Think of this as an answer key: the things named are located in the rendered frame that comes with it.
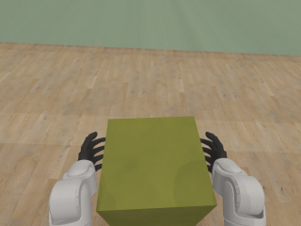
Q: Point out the right robot forearm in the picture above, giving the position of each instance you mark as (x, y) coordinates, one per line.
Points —
(242, 195)

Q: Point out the carton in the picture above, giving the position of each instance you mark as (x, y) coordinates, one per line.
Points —
(154, 173)

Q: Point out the left robot forearm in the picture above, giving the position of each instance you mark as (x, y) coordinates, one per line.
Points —
(70, 199)

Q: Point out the right robot hand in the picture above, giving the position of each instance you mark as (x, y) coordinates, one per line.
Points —
(216, 151)

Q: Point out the left robot hand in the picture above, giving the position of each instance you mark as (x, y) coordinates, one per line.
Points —
(87, 151)

